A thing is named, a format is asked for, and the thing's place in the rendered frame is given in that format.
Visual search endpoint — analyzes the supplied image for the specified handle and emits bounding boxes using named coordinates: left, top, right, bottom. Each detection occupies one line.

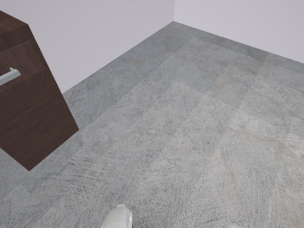
left=0, top=67, right=21, bottom=86

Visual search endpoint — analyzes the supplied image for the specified drawer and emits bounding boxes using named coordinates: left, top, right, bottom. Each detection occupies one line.
left=0, top=40, right=44, bottom=92

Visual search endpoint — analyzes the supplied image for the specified left robot thigh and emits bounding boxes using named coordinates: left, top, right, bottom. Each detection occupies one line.
left=101, top=207, right=133, bottom=228

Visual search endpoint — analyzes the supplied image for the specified cabinet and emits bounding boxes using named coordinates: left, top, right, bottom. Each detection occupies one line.
left=0, top=10, right=80, bottom=171

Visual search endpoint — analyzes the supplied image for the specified robot left shin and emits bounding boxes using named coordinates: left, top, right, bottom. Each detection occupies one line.
left=117, top=204, right=126, bottom=208

